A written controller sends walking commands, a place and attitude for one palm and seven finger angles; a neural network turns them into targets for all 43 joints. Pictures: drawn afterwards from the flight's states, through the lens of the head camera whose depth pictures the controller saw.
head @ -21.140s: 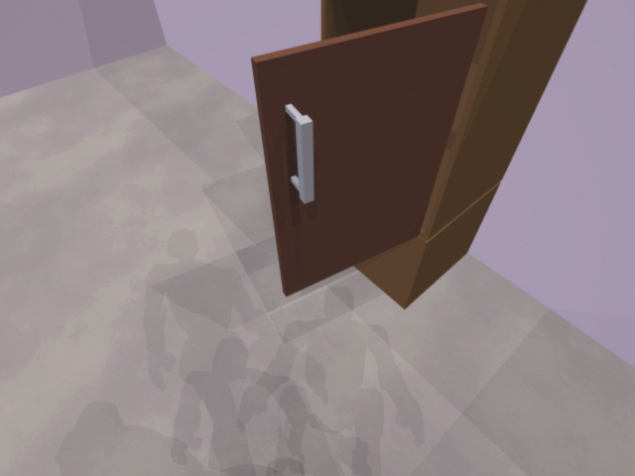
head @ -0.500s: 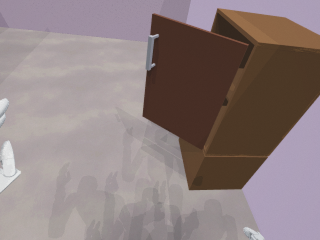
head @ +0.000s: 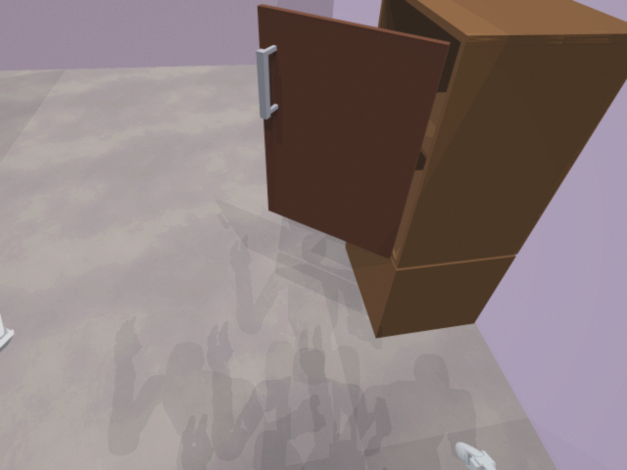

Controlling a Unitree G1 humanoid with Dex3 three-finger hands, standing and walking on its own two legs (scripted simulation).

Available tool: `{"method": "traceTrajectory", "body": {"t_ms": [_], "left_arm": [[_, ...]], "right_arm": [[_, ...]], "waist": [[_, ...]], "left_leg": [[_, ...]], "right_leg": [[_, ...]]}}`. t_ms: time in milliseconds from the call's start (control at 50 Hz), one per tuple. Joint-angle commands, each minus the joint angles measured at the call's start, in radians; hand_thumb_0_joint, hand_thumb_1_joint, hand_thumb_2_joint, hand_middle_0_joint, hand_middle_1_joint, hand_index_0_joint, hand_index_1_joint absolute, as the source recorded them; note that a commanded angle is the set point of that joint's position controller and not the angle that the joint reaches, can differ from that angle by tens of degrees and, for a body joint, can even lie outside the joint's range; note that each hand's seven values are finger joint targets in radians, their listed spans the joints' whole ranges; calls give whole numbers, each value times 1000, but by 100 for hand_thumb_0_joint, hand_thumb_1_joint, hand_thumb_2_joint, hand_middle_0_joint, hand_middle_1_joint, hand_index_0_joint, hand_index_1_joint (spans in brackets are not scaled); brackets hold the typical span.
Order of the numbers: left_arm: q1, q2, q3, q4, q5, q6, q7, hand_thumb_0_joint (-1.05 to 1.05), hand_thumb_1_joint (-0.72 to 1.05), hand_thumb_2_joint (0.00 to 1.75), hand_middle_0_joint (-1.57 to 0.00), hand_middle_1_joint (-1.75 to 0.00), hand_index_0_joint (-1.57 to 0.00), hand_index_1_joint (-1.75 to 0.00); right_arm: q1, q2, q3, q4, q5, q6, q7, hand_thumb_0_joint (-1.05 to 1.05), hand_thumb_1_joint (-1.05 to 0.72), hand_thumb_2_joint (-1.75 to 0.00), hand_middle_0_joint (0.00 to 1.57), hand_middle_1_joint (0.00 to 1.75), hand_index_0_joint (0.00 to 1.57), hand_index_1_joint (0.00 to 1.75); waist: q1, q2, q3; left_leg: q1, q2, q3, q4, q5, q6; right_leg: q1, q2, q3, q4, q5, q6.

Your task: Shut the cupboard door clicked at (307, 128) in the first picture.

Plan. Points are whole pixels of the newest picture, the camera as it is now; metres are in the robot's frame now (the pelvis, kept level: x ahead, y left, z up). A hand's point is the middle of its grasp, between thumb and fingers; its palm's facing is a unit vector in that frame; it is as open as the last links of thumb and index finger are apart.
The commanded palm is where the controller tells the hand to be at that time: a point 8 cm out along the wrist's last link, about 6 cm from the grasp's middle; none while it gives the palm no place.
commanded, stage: stop stepping back and stand still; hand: left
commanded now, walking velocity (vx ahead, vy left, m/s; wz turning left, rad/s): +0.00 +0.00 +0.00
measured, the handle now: (268, 82) +0.92 +0.16 +0.10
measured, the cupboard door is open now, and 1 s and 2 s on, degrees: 51 51 51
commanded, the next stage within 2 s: let the arm hang, fingers relaxed in 0.64 s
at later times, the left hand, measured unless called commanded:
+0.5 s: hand (62, 312) +0.23 +0.26 +0.16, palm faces +0.41 -0.75 -0.52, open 7.4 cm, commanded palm +0.18 +0.30 +0.18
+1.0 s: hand out of the picture +0.11 +0.21 -0.14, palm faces +0.00 -0.97 -0.23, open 7.4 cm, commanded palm none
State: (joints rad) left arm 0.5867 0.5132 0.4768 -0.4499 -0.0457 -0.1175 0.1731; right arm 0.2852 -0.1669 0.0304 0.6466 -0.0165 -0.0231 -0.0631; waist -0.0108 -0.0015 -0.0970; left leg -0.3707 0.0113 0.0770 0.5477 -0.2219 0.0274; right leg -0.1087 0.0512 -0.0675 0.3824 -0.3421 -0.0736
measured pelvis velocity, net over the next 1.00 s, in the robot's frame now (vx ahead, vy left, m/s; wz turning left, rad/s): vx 0.00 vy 0.02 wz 0.06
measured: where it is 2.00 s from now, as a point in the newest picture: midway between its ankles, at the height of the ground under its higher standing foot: outside the picture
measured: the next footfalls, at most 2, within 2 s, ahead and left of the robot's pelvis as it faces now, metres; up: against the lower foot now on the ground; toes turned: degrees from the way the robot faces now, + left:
none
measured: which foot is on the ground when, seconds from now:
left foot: down 0.00-1.00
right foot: down 0.00-1.00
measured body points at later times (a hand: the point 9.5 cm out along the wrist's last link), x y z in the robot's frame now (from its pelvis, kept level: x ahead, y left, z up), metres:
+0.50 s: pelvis +0.04 -0.01 +0.00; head +0.05 -0.01 +0.45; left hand +0.20 +0.30 +0.19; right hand +0.19 -0.23 -0.10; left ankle +0.06 +0.10 -0.73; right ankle -0.03 -0.11 -0.73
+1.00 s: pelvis +0.00 +0.02 -0.01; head +0.00 +0.02 +0.44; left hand +0.10 +0.26 -0.12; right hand +0.12 -0.24 -0.12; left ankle +0.06 +0.10 -0.73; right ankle -0.03 -0.11 -0.73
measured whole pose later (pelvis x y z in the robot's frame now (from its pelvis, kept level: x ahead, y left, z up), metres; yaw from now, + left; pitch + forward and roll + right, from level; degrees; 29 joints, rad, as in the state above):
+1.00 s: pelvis +0.00 +0.02 -0.01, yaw +3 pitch +0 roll -1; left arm 0.28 0.22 -0.02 0.66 0.02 0.07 0.00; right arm 0.19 -0.28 0.02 0.83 -0.03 0.00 0.01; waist -0.04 0.02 -0.01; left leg -0.38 -0.02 0.05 0.57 -0.19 0.06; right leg -0.20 -0.01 -0.04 0.57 -0.36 0.01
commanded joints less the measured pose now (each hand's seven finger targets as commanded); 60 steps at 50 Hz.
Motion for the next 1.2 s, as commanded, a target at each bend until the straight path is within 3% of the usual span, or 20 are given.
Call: {"method": "traceTrajectory", "body": {"t_ms": [0,20,40,100,140,180,240,320,380,440,520,700,720,740,800,840,900,1080,1120,1180], "left_arm": [[-215,148,50,-221,-1,-85,17,0,90,90,-20,-30,-20,-30],[-221,72,-13,-186,2,-88,11,0,90,90,-20,-30,-20,-30],[-255,108,3,-245,5,-86,15,0,90,90,-20,-30,-20,-30],[-234,126,44,-308,11,-116,23,0,90,90,-20,-30,-20,-30],[-238,162,89,-361,13,-140,27,0,90,90,-20,-30,-20,-30],[-239,150,94,-339,13,-153,22,0,90,90,-20,-30,-20,-30],[-191,147,124,-262,13,-152,11,0,90,90,-20,-30,-20,-30],[26,85,112,-162,-12,-136,-4,0,90,90,-20,-30,-20,-30],[62,75,92,-171,-23,-117,-3,0,90,90,-20,-30,-20,-30],[-16,108,88,-204,-11,-113,5,0,90,90,-20,-30,-20,-30],[-121,120,64,-254,5,-117,10,0,90,90,-20,-30,-20,-30],[-48,102,75,-197,0,-121,10,0,90,90,-20,-30,-20,-30],[-149,-71,-383,529,63,47,-132,0,90,90,-20,-30,-20,-30],[-170,-103,-373,548,64,125,-151,0,90,90,-20,-30,-20,-30],[-230,-120,-388,650,65,128,-171,0,90,90,-20,-30,-20,-30],[-281,-105,-405,756,69,126,-173,0,90,90,-20,-30,-20,-30],[-314,-121,-429,928,67,125,-167,0,90,90,-20,-30,-20,-30],[-195,-186,-439,1335,61,136,-153,0,90,90,-20,-30,-20,-30],[-164,-194,-447,1400,61,136,-154,0,90,90,-20,-30,-20,-30],[-138,-214,-455,1472,63,132,-153,0,90,90,-20,-30,-20,-30]], "right_arm": [[-156,-141,-56,-157,12,-63,-1,0,-90,-90,20,30,20,30],[-128,-149,-72,-134,37,-72,-2,0,-90,-90,20,30,20,30],[-164,-165,-79,-154,44,-73,-6,0,-90,-90,20,30,20,30],[-164,-140,-57,-141,29,-77,-22,0,-90,-90,20,30,20,30],[-157,-167,-69,-143,27,-86,-31,0,-90,-90,20,30,20,30],[-157,-146,-60,-146,10,-97,-19,0,-90,-90,20,30,20,30],[-157,-151,-63,-143,16,-113,-11,0,-90,-90,20,30,20,30],[-130,-147,-71,-177,35,-88,2,0,-90,-90,20,30,20,30],[-124,-148,-72,-174,45,-66,7,0,-90,-90,20,30,20,30],[-138,-152,-63,-172,43,-67,-13,0,-90,-90,20,30,20,30],[-140,-148,-58,-169,38,-69,-34,0,-90,-90,20,30,20,30],[-152,-136,-54,-168,36,-52,-19,0,-90,-90,20,30,20,30],[-230,-322,-89,-8,40,-105,67,0,-90,-90,20,30,20,30],[-155,-287,-109,6,29,-73,65,0,-90,-90,20,30,20,30],[-142,-284,-73,16,14,-34,63,0,-90,-90,20,30,20,30],[-159,-279,-62,26,4,-23,64,0,-90,-90,20,30,20,30],[-140,-255,-53,64,-6,-3,64,0,-90,-90,20,30,20,30],[-59,-181,-50,229,-7,33,44,0,-90,-90,20,30,20,30],[-41,-175,-54,262,-3,38,39,0,-90,-90,20,30,20,30],[0,-167,-64,303,1,42,32,0,-90,-90,20,30,20,30]], "waist": [[5,-161,52],[5,-249,-9],[9,-247,18],[-13,39,74],[-2,251,22],[1,360,54],[14,198,125],[-5,0,-19],[-9,-101,-64],[-4,-42,-101],[0,30,-114],[2,36,-12],[-21,61,76],[-21,54,-9],[14,18,73],[21,-106,103],[6,-169,93],[16,233,71],[19,237,97],[13,112,138]], "left_leg": [[-227,44,-39,293,-141,-32],[-189,34,-64,257,-190,-25],[-143,47,-66,205,-153,-19],[127,-2,-7,-5,119,4],[300,117,-172,-66,416,59],[231,246,-402,-187,397,128],[32,230,-320,-247,41,89],[55,69,-105,-44,23,-9],[63,61,-70,29,153,-17],[131,72,-60,-15,333,-3],[256,93,-76,-15,546,23],[128,66,-90,-16,248,-1],[88,99,-108,114,378,-1],[147,107,-124,60,349,-8],[-9,152,-219,-55,178,41],[-40,139,-247,-93,142,45],[36,94,-224,-86,102,28],[75,89,-252,-271,-160,24],[55,91,-256,-306,-237,24],[64,93,-258,-315,-251,22]], "right_leg": [[109,-362,304,-25,582,-152],[138,-320,251,20,587,-120],[84,-305,268,38,603,-93],[-109,-230,146,135,578,-19],[-217,-106,40,300,418,96],[-252,-45,75,378,-56,95],[-101,-45,68,174,-111,74],[-23,-144,193,-26,200,28],[4,-212,231,7,486,28],[29,-176,150,83,693,75],[-24,-114,95,122,687,111],[-62,-153,156,-5,401,69],[-173,-229,72,124,502,31],[-170,-196,120,93,422,35],[-173,-119,58,136,30,57],[-145,-114,74,111,6,48],[-168,-150,129,44,-11,29],[-62,-109,84,22,-21,33],[-54,-102,77,9,-18,31],[-78,-106,81,-28,-30,28]]}}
